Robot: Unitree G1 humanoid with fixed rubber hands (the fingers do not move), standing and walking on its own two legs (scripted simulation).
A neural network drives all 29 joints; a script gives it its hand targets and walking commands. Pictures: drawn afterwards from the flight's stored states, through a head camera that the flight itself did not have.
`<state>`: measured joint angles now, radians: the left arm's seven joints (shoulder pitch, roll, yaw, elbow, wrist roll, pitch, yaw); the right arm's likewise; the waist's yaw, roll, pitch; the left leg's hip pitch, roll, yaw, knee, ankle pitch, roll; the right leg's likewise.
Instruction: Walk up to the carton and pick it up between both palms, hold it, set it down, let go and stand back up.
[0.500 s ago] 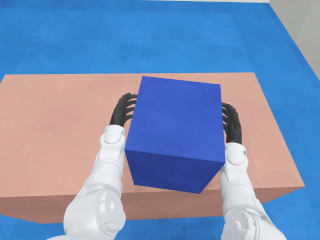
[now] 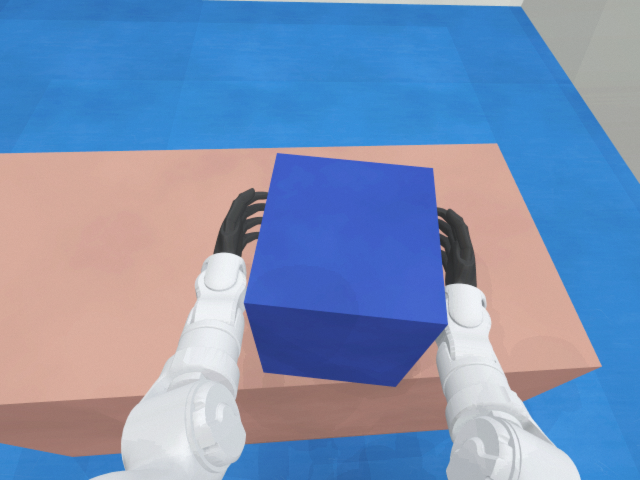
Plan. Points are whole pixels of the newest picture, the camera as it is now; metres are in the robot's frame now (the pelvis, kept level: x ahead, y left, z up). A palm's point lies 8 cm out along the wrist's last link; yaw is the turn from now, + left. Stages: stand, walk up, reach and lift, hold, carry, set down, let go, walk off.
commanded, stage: set down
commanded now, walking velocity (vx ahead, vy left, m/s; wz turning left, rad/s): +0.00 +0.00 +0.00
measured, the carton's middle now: (340, 279) +0.39 +0.01 -0.02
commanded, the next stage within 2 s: none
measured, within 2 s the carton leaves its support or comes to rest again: neither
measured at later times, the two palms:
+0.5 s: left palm (182, 241) +0.41 +0.22 +0.02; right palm (473, 257) +0.41 -0.16 +0.02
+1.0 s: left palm (186, 185) +0.43 +0.20 +0.11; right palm (503, 218) +0.42 -0.17 +0.10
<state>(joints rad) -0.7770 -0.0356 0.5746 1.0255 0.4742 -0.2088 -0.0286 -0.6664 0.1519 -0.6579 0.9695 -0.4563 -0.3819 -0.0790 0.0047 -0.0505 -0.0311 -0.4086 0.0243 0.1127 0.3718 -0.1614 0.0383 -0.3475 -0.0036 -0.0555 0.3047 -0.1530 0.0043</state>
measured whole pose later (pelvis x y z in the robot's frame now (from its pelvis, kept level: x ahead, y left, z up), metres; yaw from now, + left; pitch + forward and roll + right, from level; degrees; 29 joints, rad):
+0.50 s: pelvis -0.02 +0.00 -0.03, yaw +0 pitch +21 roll -3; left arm -0.97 0.29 0.01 1.51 -0.22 -0.37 0.02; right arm -0.88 -0.15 -0.04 1.33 0.24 -0.34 -0.14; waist 0.01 0.02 -0.24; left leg -0.79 0.06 0.06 0.70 -0.28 0.04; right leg -0.71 0.02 -0.07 0.60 -0.25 0.00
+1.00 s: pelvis -0.02 -0.01 -0.01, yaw +1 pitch +15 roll -1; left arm -1.05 0.36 -0.10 1.28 -0.29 -0.06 0.00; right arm -0.93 -0.20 0.05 1.10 0.37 0.00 -0.14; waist -0.04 -0.03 -0.19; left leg -0.61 0.03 0.05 0.53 -0.19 0.02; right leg -0.55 0.01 -0.07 0.48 -0.20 -0.02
